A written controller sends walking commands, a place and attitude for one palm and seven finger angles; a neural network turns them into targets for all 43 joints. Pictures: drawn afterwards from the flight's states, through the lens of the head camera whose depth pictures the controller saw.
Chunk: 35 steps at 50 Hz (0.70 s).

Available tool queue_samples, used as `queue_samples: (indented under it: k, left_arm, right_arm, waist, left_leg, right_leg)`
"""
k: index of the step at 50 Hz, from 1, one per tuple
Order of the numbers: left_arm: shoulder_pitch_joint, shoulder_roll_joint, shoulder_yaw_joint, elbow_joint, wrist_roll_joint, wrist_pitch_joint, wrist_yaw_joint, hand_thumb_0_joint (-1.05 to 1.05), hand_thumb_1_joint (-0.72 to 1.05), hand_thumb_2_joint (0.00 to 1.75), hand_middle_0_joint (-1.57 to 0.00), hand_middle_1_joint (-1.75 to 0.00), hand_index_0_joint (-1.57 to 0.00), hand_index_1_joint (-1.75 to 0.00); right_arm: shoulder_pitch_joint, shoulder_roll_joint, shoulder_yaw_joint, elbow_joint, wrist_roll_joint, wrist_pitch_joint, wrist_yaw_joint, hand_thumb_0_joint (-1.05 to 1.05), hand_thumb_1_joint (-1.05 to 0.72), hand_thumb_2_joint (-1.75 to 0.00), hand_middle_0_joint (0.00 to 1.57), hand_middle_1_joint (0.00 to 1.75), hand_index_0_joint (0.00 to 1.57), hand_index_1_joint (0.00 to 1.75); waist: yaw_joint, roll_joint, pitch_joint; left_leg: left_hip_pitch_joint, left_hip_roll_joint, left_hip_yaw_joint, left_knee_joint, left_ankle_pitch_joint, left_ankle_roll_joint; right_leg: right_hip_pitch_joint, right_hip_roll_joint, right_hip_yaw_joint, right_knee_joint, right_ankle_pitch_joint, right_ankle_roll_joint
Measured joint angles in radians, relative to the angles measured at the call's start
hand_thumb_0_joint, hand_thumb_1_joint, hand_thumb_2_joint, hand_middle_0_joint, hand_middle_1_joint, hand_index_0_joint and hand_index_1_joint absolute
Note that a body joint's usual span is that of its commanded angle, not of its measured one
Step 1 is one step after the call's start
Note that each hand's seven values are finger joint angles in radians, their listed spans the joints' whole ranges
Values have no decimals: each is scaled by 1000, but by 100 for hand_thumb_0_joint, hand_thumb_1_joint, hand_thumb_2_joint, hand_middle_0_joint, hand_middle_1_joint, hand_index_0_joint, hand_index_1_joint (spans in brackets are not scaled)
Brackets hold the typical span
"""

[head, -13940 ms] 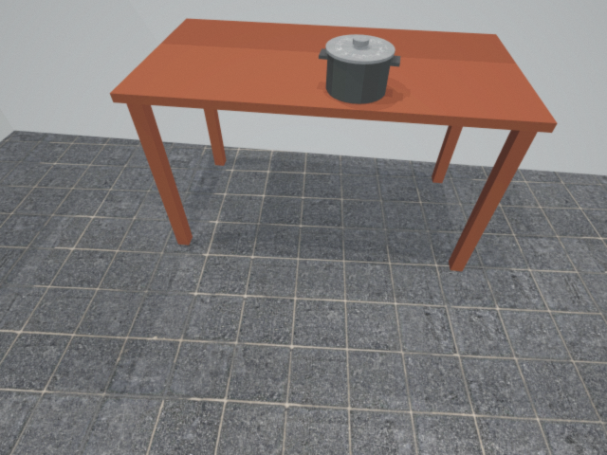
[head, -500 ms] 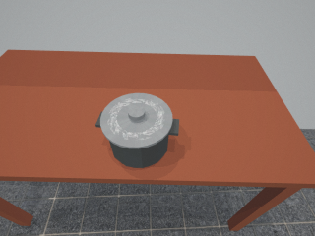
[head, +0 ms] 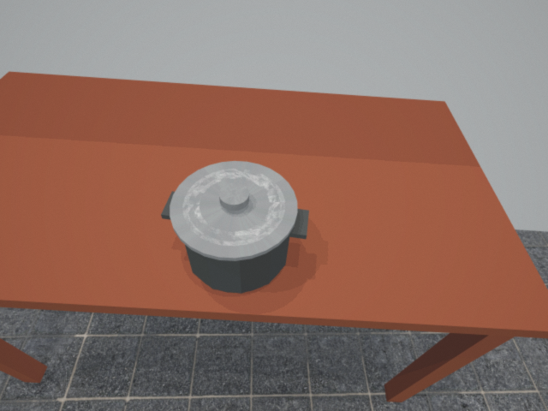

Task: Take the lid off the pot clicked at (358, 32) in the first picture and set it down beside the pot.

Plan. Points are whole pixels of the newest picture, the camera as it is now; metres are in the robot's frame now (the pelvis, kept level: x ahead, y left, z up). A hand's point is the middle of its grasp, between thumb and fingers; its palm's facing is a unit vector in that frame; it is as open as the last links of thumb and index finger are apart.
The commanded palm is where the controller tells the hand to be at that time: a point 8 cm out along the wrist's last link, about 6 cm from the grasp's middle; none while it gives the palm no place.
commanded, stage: look again from close up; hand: left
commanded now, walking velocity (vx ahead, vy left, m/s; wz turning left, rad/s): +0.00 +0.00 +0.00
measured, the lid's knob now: (234, 196) +0.40 +0.09 +0.10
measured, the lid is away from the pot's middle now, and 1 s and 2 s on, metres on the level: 0.00 0.00 0.00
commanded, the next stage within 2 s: shuffle to correct the standing spot in 0.70 s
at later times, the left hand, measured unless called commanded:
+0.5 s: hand out of the picture -0.03 +0.15 -0.18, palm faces +0.01 -0.99 -0.15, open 7.4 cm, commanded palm none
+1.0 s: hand out of the picture -0.03 +0.14 -0.18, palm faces +0.02 -0.99 -0.14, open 7.4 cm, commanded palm none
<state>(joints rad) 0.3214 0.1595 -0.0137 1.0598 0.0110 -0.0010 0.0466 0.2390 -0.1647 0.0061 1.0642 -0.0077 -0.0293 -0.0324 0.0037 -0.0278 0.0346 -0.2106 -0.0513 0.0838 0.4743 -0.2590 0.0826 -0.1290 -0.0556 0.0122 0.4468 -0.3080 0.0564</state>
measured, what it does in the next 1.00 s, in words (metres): stands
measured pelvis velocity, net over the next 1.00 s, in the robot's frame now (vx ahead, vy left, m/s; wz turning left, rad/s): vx -0.01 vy -0.01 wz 0.00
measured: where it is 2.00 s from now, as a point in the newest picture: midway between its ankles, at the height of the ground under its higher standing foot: outside the picture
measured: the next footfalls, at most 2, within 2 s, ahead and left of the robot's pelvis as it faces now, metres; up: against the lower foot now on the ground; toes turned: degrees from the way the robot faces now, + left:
none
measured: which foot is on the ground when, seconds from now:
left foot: down 0.00-1.00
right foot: down 0.00-1.00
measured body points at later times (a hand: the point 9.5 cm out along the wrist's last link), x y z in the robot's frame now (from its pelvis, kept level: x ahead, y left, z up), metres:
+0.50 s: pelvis +0.00 -0.01 +0.00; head +0.02 +0.01 +0.45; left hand -0.03 +0.20 -0.17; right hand -0.02 -0.22 -0.15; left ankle +0.00 +0.06 -0.74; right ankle -0.04 -0.16 -0.74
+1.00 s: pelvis -0.01 -0.01 +0.00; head +0.03 +0.01 +0.45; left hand -0.03 +0.20 -0.17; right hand -0.02 -0.22 -0.15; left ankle +0.00 +0.06 -0.74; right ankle -0.04 -0.16 -0.74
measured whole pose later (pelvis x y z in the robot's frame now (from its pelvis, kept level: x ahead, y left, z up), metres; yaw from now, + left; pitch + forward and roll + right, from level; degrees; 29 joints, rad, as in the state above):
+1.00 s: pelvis -0.01 -0.01 +0.00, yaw +0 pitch +0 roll +0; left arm 0.32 0.13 -0.01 1.09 0.00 0.00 0.05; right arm 0.28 -0.11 0.01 1.13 0.00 -0.03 -0.05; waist 0.00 -0.05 0.06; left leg -0.23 -0.04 0.08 0.45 -0.23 0.07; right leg -0.15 -0.04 0.01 0.43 -0.29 0.05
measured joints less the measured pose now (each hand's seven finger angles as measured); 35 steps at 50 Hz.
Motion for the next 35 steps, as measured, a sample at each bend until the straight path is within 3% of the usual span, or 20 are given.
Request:
queue_samples:
  k: [35]
  left_arm:
    - [6,-29,-6,43,-4,-11,2,0,90,90,-19,-30,-20,-30]
  right_arm:
    - [60,54,11,77,3,-5,-3,1,-92,-90,20,30,20,30]
  waist:
    - [-8,-7,10]
  left_leg:
    - [-10,10,-6,-17,16,-10]
  right_leg:
    - [-9,11,-6,-16,14,-11]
